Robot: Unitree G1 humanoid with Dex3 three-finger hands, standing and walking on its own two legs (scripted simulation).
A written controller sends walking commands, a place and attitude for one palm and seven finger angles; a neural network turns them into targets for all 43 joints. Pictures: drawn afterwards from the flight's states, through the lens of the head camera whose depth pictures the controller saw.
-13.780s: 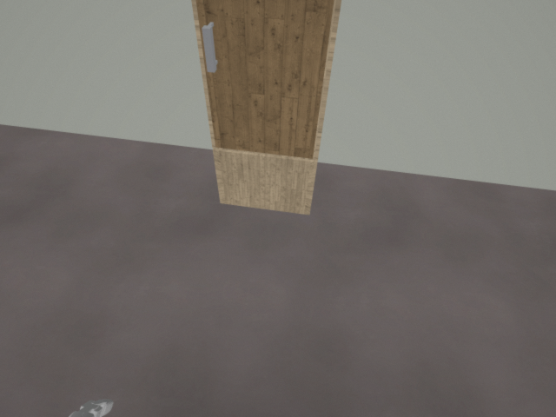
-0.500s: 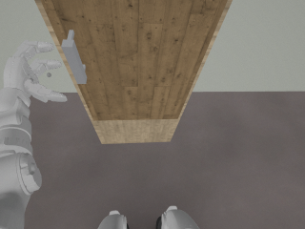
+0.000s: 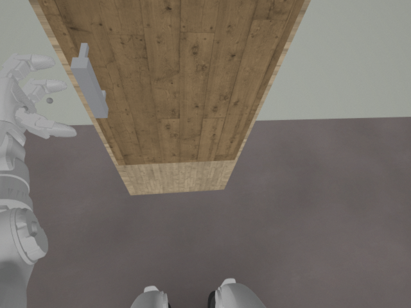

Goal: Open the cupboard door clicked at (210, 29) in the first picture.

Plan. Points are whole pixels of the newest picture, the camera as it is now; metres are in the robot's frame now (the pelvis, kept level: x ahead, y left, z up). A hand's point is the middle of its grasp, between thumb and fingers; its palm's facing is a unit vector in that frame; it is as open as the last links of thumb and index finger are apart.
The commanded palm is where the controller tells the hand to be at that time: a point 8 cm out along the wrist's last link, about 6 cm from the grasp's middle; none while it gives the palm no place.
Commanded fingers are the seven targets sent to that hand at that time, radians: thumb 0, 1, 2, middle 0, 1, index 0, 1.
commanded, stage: move the hooked fingers beside the handle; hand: left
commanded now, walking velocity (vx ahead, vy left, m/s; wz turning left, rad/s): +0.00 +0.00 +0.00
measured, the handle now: (93, 82) +0.53 +0.18 +0.07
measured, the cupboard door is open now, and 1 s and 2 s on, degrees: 0 0 0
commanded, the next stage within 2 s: slide the fingers in behind the handle in 0.46 s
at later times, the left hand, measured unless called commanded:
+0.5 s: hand (50, 98) +0.49 +0.25 +0.08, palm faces +0.01 -1.00 +0.01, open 14.0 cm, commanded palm +0.47 +0.29 +0.08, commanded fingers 0.00 -0.50 0.30 -0.30 -1.20 -0.30 -1.20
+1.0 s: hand (67, 99) +0.49 +0.22 +0.08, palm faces +0.05 -1.00 +0.01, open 14.2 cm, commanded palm +0.47 +0.25 +0.07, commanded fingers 0.00 -0.50 0.30 -0.30 -1.20 -0.30 -1.20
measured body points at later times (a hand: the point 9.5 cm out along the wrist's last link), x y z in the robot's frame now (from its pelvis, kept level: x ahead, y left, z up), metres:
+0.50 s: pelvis -0.01 +0.01 -0.01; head +0.12 +0.04 +0.43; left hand +0.48 +0.30 +0.09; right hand +0.01 -0.26 -0.11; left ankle -0.01 +0.09 -0.69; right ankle +0.01 -0.11 -0.69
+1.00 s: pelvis -0.01 +0.00 -0.01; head +0.12 +0.03 +0.43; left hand +0.48 +0.28 +0.08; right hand -0.01 -0.26 -0.11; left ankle -0.01 +0.09 -0.69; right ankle +0.01 -0.11 -0.69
